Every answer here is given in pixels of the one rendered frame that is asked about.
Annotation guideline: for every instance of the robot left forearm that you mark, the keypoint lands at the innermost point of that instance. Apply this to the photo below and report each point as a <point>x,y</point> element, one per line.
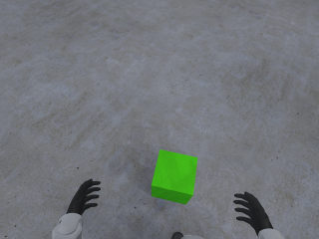
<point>69,226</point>

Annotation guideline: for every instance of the carton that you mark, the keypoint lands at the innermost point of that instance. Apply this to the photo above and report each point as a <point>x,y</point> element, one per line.
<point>174,177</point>

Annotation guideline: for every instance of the robot right forearm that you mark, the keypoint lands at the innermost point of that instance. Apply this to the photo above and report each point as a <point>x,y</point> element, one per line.
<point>269,233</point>

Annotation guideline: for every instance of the right robot hand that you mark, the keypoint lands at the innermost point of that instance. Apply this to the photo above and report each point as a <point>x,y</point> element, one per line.
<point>259,220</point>

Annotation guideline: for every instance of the left robot hand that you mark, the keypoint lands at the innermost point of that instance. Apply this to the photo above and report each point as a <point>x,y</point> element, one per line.
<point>78,204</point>

